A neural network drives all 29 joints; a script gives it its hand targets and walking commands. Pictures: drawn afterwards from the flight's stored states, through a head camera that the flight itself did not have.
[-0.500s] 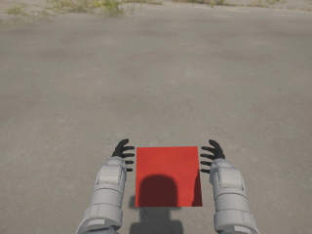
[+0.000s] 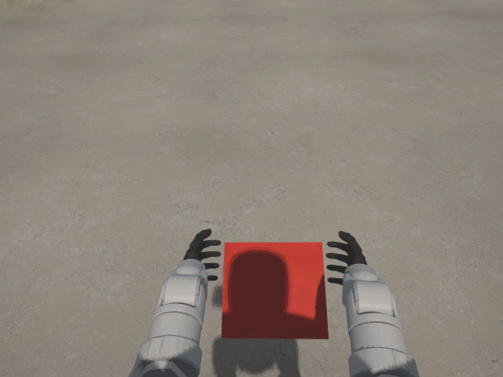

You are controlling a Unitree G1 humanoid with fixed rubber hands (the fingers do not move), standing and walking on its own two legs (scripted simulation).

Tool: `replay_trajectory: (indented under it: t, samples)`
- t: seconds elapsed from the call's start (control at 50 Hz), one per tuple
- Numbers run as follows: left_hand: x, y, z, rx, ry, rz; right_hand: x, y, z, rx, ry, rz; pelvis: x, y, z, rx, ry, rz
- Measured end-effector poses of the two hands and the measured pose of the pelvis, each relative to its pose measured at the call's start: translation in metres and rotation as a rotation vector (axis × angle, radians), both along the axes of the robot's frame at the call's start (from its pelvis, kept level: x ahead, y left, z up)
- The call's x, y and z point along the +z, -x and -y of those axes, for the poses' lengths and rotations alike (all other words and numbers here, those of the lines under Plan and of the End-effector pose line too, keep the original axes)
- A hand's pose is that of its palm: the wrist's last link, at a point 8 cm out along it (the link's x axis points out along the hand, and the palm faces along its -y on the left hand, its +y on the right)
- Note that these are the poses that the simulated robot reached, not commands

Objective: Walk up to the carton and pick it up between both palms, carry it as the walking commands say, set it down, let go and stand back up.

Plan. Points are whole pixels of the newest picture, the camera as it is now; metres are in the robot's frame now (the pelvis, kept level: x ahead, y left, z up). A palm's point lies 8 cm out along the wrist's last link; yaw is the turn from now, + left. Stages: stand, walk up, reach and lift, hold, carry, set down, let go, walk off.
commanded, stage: set down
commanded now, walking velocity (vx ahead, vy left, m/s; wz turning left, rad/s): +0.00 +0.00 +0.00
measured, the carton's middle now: (272, 288) +0.34 -0.04 -0.10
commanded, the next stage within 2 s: none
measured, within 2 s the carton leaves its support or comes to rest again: neither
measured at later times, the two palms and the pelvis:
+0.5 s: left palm (202, 295) +0.32 +0.10 -0.07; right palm (343, 296) +0.30 -0.17 -0.07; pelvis -0.04 -0.01 -0.04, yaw +0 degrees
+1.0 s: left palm (211, 298) +0.36 +0.09 -0.16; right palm (333, 305) +0.33 -0.17 -0.16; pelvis -0.05 -0.01 -0.12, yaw +0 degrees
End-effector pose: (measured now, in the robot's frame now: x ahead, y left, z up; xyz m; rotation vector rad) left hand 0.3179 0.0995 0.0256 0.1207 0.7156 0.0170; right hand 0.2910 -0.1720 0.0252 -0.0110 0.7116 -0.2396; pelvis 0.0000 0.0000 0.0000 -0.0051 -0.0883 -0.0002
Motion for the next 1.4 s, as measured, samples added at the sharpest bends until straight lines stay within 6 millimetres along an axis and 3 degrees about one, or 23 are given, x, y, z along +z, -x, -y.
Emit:
replay_trajectory:
  t: [0.32,0.48,0.68,1.4]
  samples:
    - [-0.061,0.000,0.005,0.041,0.020,0.000,-0.057,-0.006,0.003,-0.014,0.005,0.003,-0.018,0.017,0.006,-0.003,-0.008,-0.190]
    - [-0.093,-0.003,0.003,0.083,0.037,0.018,-0.091,-0.010,0.000,-0.031,-0.003,0.022,-0.038,0.034,0.009,-0.003,-0.009,-0.283]
    - [-0.131,-0.020,0.002,0.087,0.037,0.044,-0.133,-0.019,-0.003,-0.051,-0.015,0.044,-0.068,0.048,0.012,0.001,-0.006,-0.401]
    - [-0.256,-0.065,0.011,0.098,0.050,0.051,-0.258,-0.057,0.003,-0.092,-0.015,0.040,-0.173,0.049,0.007,0.016,0.002,-0.728]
